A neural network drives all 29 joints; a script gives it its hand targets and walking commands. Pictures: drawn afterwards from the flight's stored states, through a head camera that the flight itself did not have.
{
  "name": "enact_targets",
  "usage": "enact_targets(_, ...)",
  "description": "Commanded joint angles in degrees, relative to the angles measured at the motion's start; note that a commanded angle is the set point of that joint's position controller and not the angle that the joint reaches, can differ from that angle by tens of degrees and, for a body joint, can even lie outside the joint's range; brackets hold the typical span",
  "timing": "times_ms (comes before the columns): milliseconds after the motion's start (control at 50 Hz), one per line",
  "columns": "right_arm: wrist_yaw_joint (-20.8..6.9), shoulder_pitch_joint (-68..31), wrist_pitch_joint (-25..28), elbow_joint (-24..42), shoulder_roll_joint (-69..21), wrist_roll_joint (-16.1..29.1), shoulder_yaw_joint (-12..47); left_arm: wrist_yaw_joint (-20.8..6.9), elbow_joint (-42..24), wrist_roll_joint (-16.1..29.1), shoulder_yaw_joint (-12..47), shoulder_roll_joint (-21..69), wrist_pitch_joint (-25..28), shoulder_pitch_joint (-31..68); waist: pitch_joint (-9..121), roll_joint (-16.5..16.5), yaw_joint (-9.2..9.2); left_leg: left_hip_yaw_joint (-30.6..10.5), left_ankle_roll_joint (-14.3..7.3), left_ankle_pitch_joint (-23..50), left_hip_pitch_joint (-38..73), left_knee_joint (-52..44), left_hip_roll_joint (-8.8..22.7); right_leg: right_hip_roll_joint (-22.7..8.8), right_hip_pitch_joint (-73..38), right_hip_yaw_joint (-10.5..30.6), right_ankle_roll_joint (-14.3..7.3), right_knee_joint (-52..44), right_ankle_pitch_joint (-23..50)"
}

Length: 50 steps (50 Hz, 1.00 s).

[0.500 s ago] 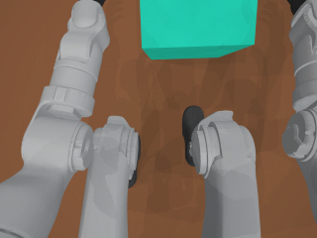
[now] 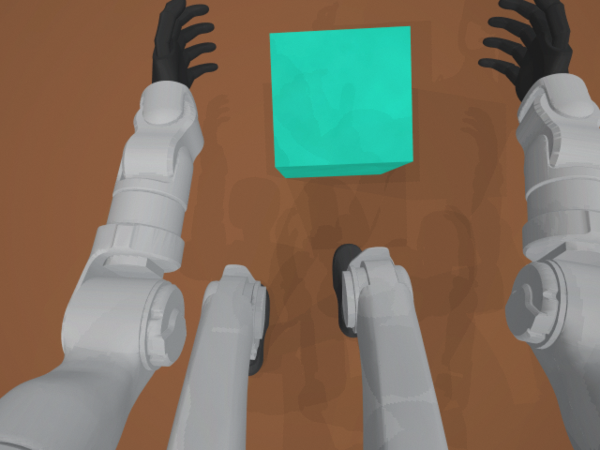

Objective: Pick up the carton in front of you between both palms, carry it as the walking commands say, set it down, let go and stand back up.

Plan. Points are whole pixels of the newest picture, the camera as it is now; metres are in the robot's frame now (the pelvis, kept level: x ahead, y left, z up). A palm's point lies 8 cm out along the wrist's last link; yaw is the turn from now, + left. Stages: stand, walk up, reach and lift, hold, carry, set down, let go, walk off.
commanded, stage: set down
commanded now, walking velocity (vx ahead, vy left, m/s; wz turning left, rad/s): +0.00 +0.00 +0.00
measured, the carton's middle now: (335, 117) +0.53 -0.11 -0.39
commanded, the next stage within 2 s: let go in 0.34 s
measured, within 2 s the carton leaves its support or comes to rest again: neither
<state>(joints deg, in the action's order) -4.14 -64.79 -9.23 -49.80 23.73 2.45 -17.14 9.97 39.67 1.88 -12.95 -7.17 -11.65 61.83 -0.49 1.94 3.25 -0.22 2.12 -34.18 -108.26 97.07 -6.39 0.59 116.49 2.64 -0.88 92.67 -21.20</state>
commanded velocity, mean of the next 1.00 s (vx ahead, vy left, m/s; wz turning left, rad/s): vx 0.00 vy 0.00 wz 0.00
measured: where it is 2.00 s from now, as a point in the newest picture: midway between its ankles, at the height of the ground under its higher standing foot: (300, 325)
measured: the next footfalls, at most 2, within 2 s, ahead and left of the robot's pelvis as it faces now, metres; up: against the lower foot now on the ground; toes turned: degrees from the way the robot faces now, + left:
none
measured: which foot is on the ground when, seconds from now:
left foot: down 0.00-1.00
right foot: down 0.00-1.00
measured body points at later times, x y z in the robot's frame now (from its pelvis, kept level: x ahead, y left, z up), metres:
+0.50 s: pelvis +0.04 -0.01 +0.13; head +0.32 -0.07 +0.48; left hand +0.52 +0.10 +0.02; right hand +0.48 -0.31 +0.02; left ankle +0.07 +0.12 -0.48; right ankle +0.13 -0.11 -0.48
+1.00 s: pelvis +0.10 -0.01 +0.24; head +0.23 -0.03 +0.66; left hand +0.37 +0.18 +0.14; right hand +0.32 -0.27 +0.14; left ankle +0.07 +0.12 -0.48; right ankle +0.13 -0.11 -0.48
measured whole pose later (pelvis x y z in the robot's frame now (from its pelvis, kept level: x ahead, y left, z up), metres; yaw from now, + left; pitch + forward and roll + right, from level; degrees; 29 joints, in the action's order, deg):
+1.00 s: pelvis +0.10 -0.01 +0.24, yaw -5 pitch +18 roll +0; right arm -3.5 -1.7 0.3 -30.2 12.6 0.0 -6.4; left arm -1.2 30.7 -1.9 -5.6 -8.5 0.2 2.4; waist 1.2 1.1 0.9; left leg -4.7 0.6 -20.6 -34.3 36.9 -2.0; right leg 2.2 41.3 1.1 -1.3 34.8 -11.5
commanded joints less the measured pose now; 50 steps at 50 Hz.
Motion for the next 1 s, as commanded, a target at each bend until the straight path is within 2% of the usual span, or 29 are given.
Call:
enact_targets(0, -0.54, -11.81, 0.43, 7.73, 8.31, -0.03, -0.83, -0.23, -8.30, -0.44, -0.52, -4.30, 0.56, 11.14, 64.69, -4.35, 1.92, 5.68, 1.88, 9.95, 12.16, -15.90, -1.45, 1.69, -62.43, -3.68, 1.95, -8.12, 19.99)
enact_targets(180, -1.47, -7.53, 1.58, 6.82, 5.79, -2.12, -1.77, -2.37, -6.05, -2.07, -2.43, -3.14, 2.09, 5.77, 59.82, -5.42, 0.93, 4.43, 1.95, 12.32, 16.54, -26.57, -0.59, 1.57, -69.77, -2.29, 2.06, -18.84, 22.00)
enact_targets(380, -1.69, -1.31, 3.21, 5.54, 3.28, -5.19, -2.53, -4.38, -3.95, -4.42, -3.19, -2.34, 4.05, -0.32, 56.72, -4.88, 0.50, 3.10, 2.04, 15.89, 24.04, -37.18, 0.36, 1.26, -79.58, -0.62, 1.70, -29.58, 25.39)
enact_targets(500, -1.61, 13.17, 2.79, 11.29, 1.58, -7.91, -0.14, -5.06, -7.75, -7.61, -1.22, -2.91, 4.18, -14.87, 59.23, -5.18, 0.11, 2.29, 1.29, 18.79, 32.52, -43.80, 0.75, 0.67, -93.54, 0.48, 1.10, -35.64, 30.40)
enact_targets(620, -1.18, 25.69, 4.37, 19.68, -1.20, -6.43, 2.82, -7.02, -13.77, -6.35, 1.76, -3.55, 6.19, -26.79, 50.79, -5.98, -0.24, 1.29, 0.21, 19.00, 37.81, -50.30, 1.48, -0.38, -103.57, 2.55, 0.66, -41.37, 34.83)
enact_targets(800, -0.27, 48.18, 8.35, 21.01, -5.20, -3.84, 6.52, -9.94, -11.25, -5.13, 3.84, -4.83, 10.51, -46.98, 38.07, -5.75, -1.72, -0.14, -0.65, 21.48, 49.41, -58.29, 2.91, -1.68, -111.58, 3.74, 0.73, -48.62, 39.93)
enact_targets(880, 0.52, 57.36, 9.87, 22.71, -5.60, -2.94, 8.14, -10.71, -12.41, -4.39, 5.13, -5.65, 12.07, -54.55, 31.90, -4.74, -1.66, -0.90, -0.82, 23.71, 58.92, -62.61, 3.40, -1.31, -113.37, 2.92, 1.00, -53.00, 39.21)
enact_targets(980, 0.92, 66.80, 11.12, 26.02, -6.21, -1.83, 10.36, -11.42, -15.22, -3.23, 6.95, -6.63, 13.51, -62.39, 23.09, -2.30, -2.21, -2.07, -0.99, 27.08, 72.66, -68.43, 4.34, -0.41, -114.38, 1.04, 1.13, -59.43, 33.48)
